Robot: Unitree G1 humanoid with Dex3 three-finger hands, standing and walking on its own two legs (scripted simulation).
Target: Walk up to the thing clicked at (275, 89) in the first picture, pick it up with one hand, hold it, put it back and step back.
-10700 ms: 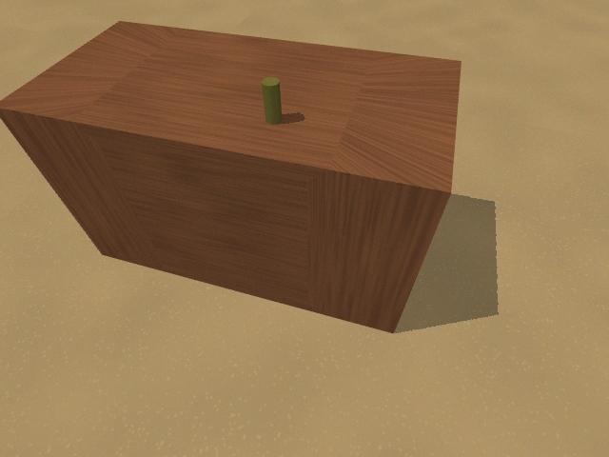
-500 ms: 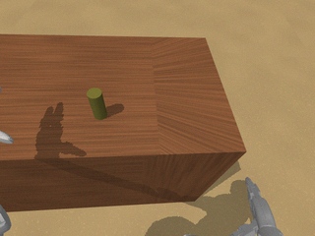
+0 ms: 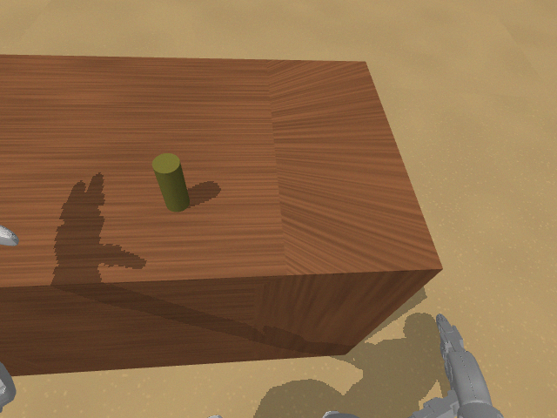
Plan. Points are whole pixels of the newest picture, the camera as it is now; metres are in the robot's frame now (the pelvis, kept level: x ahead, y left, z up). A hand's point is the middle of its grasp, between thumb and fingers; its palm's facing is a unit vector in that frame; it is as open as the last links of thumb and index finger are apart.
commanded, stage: go down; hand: left
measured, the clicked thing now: (172, 184) +0.49 +0.15 +0.01
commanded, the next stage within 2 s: approach in 0.08 s
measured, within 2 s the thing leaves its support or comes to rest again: neither
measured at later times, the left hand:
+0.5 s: hand (38, 200) +0.41 +0.30 +0.08, palm faces +0.00 -1.00 +0.05, open 17.2 cm
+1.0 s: hand (156, 187) +0.47 +0.17 +0.03, palm faces +0.00 -1.00 +0.04, open 17.2 cm
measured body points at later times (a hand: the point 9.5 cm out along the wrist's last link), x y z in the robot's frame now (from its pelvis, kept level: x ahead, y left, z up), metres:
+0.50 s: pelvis -0.01 +0.00 -0.01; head +0.07 +0.03 +0.43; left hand +0.40 +0.36 +0.08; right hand +0.15 -0.25 -0.06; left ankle +0.00 +0.10 -0.71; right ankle -0.01 -0.15 -0.71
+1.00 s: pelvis -0.03 -0.01 -0.05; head +0.08 +0.02 +0.39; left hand +0.46 +0.23 +0.03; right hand +0.11 -0.28 -0.06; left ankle +0.00 +0.10 -0.71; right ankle -0.01 -0.15 -0.71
